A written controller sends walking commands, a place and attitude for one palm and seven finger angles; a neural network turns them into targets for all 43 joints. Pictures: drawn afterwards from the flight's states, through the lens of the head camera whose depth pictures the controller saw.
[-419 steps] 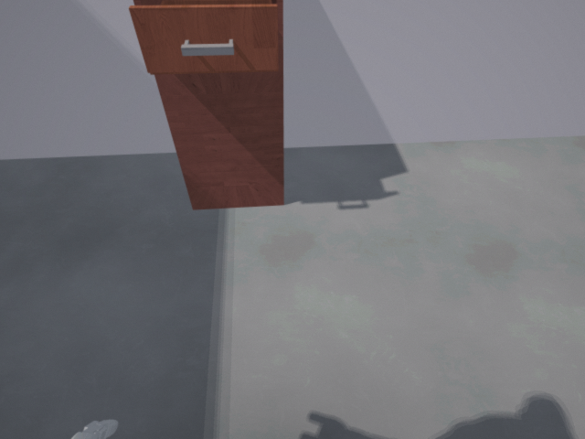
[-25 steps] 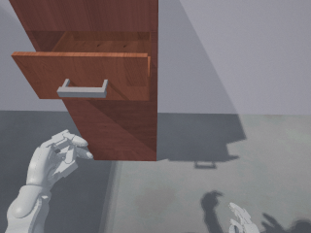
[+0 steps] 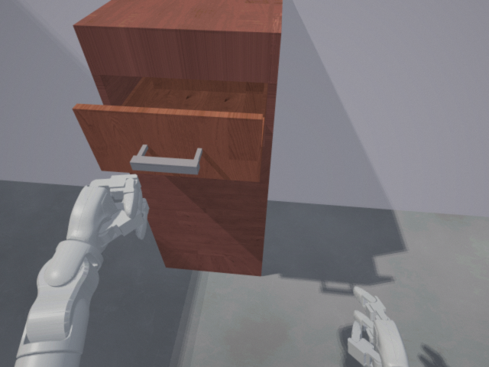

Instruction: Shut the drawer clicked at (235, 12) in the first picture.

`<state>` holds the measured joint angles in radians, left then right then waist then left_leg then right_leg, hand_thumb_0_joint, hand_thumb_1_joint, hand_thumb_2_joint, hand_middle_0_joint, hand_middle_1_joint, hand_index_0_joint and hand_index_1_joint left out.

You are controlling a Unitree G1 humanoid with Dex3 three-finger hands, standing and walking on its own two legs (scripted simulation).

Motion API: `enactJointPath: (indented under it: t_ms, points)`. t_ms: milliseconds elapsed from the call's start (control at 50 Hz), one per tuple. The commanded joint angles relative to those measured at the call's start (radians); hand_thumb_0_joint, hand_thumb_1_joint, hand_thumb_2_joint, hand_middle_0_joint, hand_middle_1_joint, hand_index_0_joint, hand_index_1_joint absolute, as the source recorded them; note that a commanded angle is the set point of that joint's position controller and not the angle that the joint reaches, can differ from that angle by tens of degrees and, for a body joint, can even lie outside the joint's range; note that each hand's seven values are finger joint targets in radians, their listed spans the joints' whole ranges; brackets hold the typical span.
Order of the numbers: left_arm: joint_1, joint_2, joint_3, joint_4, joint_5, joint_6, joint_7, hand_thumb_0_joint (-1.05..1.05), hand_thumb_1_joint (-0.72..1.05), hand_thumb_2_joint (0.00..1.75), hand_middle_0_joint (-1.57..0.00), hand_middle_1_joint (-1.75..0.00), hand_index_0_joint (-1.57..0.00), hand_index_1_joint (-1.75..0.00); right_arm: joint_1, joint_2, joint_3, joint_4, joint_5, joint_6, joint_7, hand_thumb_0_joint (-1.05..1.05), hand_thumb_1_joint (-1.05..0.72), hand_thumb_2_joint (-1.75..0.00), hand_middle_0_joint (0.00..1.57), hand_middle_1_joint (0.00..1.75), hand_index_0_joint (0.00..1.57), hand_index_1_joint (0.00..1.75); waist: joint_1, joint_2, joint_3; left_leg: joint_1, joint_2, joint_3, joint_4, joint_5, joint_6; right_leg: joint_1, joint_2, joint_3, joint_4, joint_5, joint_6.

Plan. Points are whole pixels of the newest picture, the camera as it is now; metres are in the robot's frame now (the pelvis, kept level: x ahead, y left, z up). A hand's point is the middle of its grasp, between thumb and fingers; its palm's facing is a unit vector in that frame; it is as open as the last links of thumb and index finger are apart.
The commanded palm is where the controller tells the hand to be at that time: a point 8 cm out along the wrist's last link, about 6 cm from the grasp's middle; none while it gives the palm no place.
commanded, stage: raise the hand and make a fist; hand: left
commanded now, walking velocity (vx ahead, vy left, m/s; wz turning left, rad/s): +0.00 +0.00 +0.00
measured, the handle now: (168, 158) +0.49 +0.22 +0.07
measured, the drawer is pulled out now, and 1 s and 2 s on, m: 0.14 0.14 0.14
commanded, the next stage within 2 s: bring the fist close to the handle in 0.56 s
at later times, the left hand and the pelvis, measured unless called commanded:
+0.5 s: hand (138, 197) +0.30 +0.19 +0.17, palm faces +0.03 -1.00 -0.04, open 3.2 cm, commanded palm +0.26 +0.24 +0.17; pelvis +0.00 -0.02 +0.01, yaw -1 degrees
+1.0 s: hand (147, 196) +0.32 +0.19 +0.14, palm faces +0.03 -1.00 -0.01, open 3.2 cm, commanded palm +0.30 +0.24 +0.13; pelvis -0.02 -0.02 +0.00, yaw -1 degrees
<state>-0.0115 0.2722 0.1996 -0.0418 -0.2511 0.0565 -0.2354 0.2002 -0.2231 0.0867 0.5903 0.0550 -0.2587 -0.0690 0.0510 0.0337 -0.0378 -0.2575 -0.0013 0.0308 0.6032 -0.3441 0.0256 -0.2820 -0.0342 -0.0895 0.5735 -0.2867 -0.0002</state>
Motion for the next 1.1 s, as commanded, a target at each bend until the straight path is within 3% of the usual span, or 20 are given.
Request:
enactJointPath:
  t_ms: [0, 60, 140, 200, 260, 300, 340, 440, 500, 540, 620, 660, 700, 760, 800, 840, 900, 960, 1000, 1080]
  points:
    - [-0.304, 0.191, 0.119, -0.188, -0.014, 0.005, 0.010, 0.00, 0.90, 0.90, -1.40, -1.60, -1.40, -1.60, -0.088, -0.136, -0.051, -0.133, 0.002, -0.024, -0.017, 0.00, -0.90, -0.90, 0.20, 0.30, 0.20, 0.30, -0.005, -0.019, -0.159, 0.078, 0.012, -0.059, -0.136, 0.325, -0.017, 0.106, 0.042, 0.009, -0.080, 0.260, -0.027]
    - [-0.366, 0.174, 0.107, -0.224, -0.018, 0.031, 0.002, 0.00, 0.90, 0.90, -1.40, -1.60, -1.40, -1.60, -0.114, -0.127, -0.045, -0.140, 0.004, -0.014, -0.018, 0.00, -0.90, -0.90, 0.20, 0.30, 0.20, 0.30, -0.004, 0.020, -0.180, 0.115, 0.008, -0.055, -0.148, 0.351, -0.018, 0.125, 0.037, 0.011, -0.091, 0.287, -0.028]
    - [-0.441, 0.201, 0.124, -0.175, -0.023, 0.073, -0.008, 0.00, 0.90, 0.90, -1.40, -1.60, -1.40, -1.60, -0.134, -0.131, -0.040, -0.132, 0.009, 0.002, -0.025, 0.00, -0.90, -0.90, 0.20, 0.30, 0.20, 0.30, -0.006, -0.006, -0.157, 0.112, 0.006, -0.053, -0.167, 0.318, -0.013, 0.135, 0.036, 0.015, -0.118, 0.268, -0.027]
    - [-0.383, 0.194, 0.138, -0.090, -0.031, 0.105, -0.021, 0.00, 0.90, 0.90, -1.40, -1.60, -1.40, -1.60, -0.131, -0.137, -0.046, -0.128, 0.013, 0.014, -0.028, 0.00, -0.90, -0.90, 0.20, 0.30, 0.20, 0.30, 0.001, -0.042, -0.149, 0.104, 0.000, -0.046, -0.167, 0.303, -0.008, 0.143, 0.036, 0.020, -0.129, 0.261, -0.028]
    - [-0.362, 0.184, 0.124, -0.166, -0.027, 0.099, -0.028, 0.00, 0.90, 0.90, -1.40, -1.60, -1.40, -1.60, -0.137, -0.132, -0.048, -0.146, 0.014, 0.018, -0.019, 0.00, -0.90, -0.90, 0.20, 0.30, 0.20, 0.30, 0.004, 0.003, -0.176, 0.125, -0.001, -0.039, -0.164, 0.346, -0.010, 0.156, 0.030, 0.020, -0.120, 0.309, -0.028]
    - [-0.372, 0.228, 0.164, -0.153, -0.029, 0.089, -0.020, 0.00, 0.90, 0.90, -1.40, -1.60, -1.40, -1.60, -0.137, -0.138, -0.052, -0.141, 0.010, 0.023, -0.020, 0.00, -0.90, -0.90, 0.20, 0.30, 0.20, 0.30, 0.005, -0.043, -0.165, 0.110, 0.000, -0.036, -0.166, 0.314, -0.006, 0.158, 0.034, 0.027, -0.132, 0.279, -0.025]
    - [-0.437, 0.214, 0.141, -0.198, -0.023, 0.071, -0.011, 0.00, 0.90, 0.90, -1.40, -1.60, -1.40, -1.60, -0.142, -0.134, -0.051, -0.147, 0.011, 0.023, -0.023, 0.00, -0.90, -0.90, 0.20, 0.30, 0.20, 0.30, -0.004, 0.017, -0.164, 0.121, -0.004, -0.033, -0.174, 0.292, -0.006, 0.148, 0.031, 0.030, -0.137, 0.250, -0.025]
    - [-0.450, 0.226, 0.150, -0.190, -0.017, 0.035, 0.008, 0.00, 0.90, 0.90, -1.40, -1.60, -1.40, -1.60, -0.137, -0.134, -0.053, -0.138, 0.007, 0.016, -0.030, 0.00, -0.90, -0.90, 0.20, 0.30, 0.20, 0.30, -0.008, 0.028, -0.164, 0.133, -0.005, -0.027, -0.181, 0.266, -0.002, 0.151, 0.031, 0.041, -0.153, 0.225, -0.023]
    - [-0.395, 0.282, 0.212, -0.116, -0.025, 0.036, -0.002, 0.00, 0.90, 0.90, -1.40, -1.60, -1.40, -1.60, -0.132, -0.145, -0.056, -0.126, 0.006, 0.017, -0.035, 0.00, -0.90, -0.90, 0.20, 0.30, 0.20, 0.30, 0.004, -0.025, -0.144, 0.101, -0.004, -0.022, -0.181, 0.252, 0.002, 0.174, 0.029, 0.052, -0.167, 0.221, -0.020]
    - [-0.423, 0.257, 0.185, -0.124, -0.028, 0.037, -0.019, 0.00, 0.90, 0.90, -1.40, -1.60, -1.40, -1.60, -0.138, -0.140, -0.054, -0.132, 0.010, 0.016, -0.036, 0.00, -0.90, -0.90, 0.20, 0.30, 0.20, 0.30, -0.003, 0.024, -0.142, 0.108, -0.008, -0.018, -0.183, 0.251, 0.001, 0.171, 0.024, 0.053, -0.165, 0.227, -0.021]
    - [-0.439, 0.267, 0.190, -0.071, -0.042, 0.044, -0.040, 0.00, 0.90, 0.90, -1.40, -1.60, -1.40, -1.60, -0.136, -0.146, -0.055, -0.129, 0.015, 0.013, -0.042, 0.00, -0.90, -0.90, 0.20, 0.30, 0.20, 0.30, -0.013, -0.026, -0.117, 0.091, -0.005, -0.018, -0.177, 0.212, 0.005, 0.145, 0.025, 0.061, -0.180, 0.180, -0.015]
    - [-0.472, 0.252, 0.172, -0.044, -0.041, 0.040, -0.047, 0.00, 0.90, 0.90, -1.40, -1.60, -1.40, -1.60, -0.133, -0.145, -0.054, -0.125, 0.015, 0.009, -0.046, 0.00, -0.90, -0.90, 0.20, 0.30, 0.20, 0.30, -0.022, 0.003, -0.109, 0.093, -0.008, -0.020, -0.176, 0.192, 0.004, 0.125, 0.025, 0.064, -0.182, 0.151, -0.016]
    - [-0.477, 0.248, 0.164, 0.017, -0.041, 0.035, -0.049, 0.00, 0.90, 0.90, -1.40, -1.60, -1.40, -1.60, -0.120, -0.152, -0.058, -0.117, 0.014, 0.011, -0.049, 0.00, -0.90, -0.90, 0.20, 0.30, 0.20, 0.30, -0.031, -0.053, -0.100, 0.075, -0.006, -0.018, -0.164, 0.175, 0.006, 0.108, 0.025, 0.072, -0.186, 0.124, -0.011]
    - [-0.569, 0.244, 0.134, 0.038, -0.024, 0.008, -0.043, 0.00, 0.90, 0.90, -1.40, -1.60, -1.40, -1.60, -0.110, -0.151, -0.059, -0.113, 0.016, 0.012, -0.053, 0.00, -0.90, -0.90, 0.20, 0.30, 0.20, 0.30, -0.045, -0.005, -0.112, 0.075, -0.008, -0.022, -0.159, 0.146, 0.005, 0.082, 0.023, 0.072, -0.181, 0.081, -0.013]
    - [-0.583, 0.280, 0.163, 0.069, -0.021, -0.020, -0.032, 0.00, 0.90, 0.90, -1.40, -1.60, -1.40, -1.60, -0.101, -0.155, -0.061, -0.108, 0.011, 0.012, -0.054, 0.00, -0.90, -0.90, 0.20, 0.30, 0.20, 0.30, -0.041, -0.052, -0.133, 0.056, -0.006, -0.025, -0.152, 0.140, 0.005, 0.096, 0.021, 0.083, -0.179, 0.064, -0.012]
    - [-0.596, 0.256, 0.145, 0.068, -0.012, -0.050, -0.029, 0.00, 0.90, 0.90, -1.40, -1.60, -1.40, -1.60, -0.099, -0.148, -0.059, -0.116, 0.007, 0.012, -0.050, 0.00, -0.90, -0.90, 0.20, 0.30, 0.20, 0.30, -0.035, 0.001, -0.168, 0.069, -0.008, -0.023, -0.153, 0.167, 0.004, 0.108, 0.020, 0.075, -0.156, 0.111, -0.017]
    - [-0.569, 0.315, 0.205, 0.164, -0.010, -0.082, -0.023, 0.00, 0.90, 0.90, -1.40, -1.60, -1.40, -1.60, -0.073, -0.158, -0.062, -0.101, 0.002, 0.019, -0.048, 0.00, -0.90, -0.90, 0.20, 0.30, 0.20, 0.30, -0.029, -0.041, -0.165, 0.025, -0.005, -0.021, -0.145, 0.172, 0.001, 0.123, 0.022, 0.080, -0.145, 0.126, -0.017]
    - [-0.599, 0.263, 0.155, 0.180, -0.005, -0.110, -0.027, 0.00, 0.90, 0.90, -1.40, -1.60, -1.40, -1.60, -0.065, -0.153, -0.064, -0.107, 0.004, 0.022, -0.045, 0.00, -0.90, -0.90, 0.20, 0.30, 0.20, 0.30, -0.040, 0.007, -0.157, 0.033, -0.003, -0.019, -0.143, 0.185, 0.001, 0.096, 0.022, 0.072, -0.129, 0.159, -0.021]
    - [-0.600, 0.296, 0.182, 0.217, -0.004, -0.129, -0.026, 0.00, 0.90, 0.90, -1.40, -1.60, -1.40, -1.60, -0.047, -0.162, -0.069, -0.101, 0.001, 0.024, -0.044, 0.00, -0.90, -0.90, 0.20, 0.30, 0.20, 0.30, -0.040, -0.028, -0.164, 0.018, 0.001, -0.023, -0.136, 0.186, 0.000, 0.093, 0.028, 0.069, -0.121, 0.157, -0.021]
    - [-0.649, 0.280, 0.161, 0.242, 0.002, -0.171, -0.030, 0.00, 0.90, 0.90, -1.40, -1.60, -1.40, -1.60, -0.021, -0.164, -0.077, -0.098, 0.001, 0.027, -0.043, 0.00, -0.90, -0.90, 0.20, 0.30, 0.20, 0.30, -0.052, 0.010, -0.201, 0.024, 0.001, -0.022, -0.125, 0.194, -0.002, 0.072, 0.029, 0.067, -0.101, 0.171, -0.023]
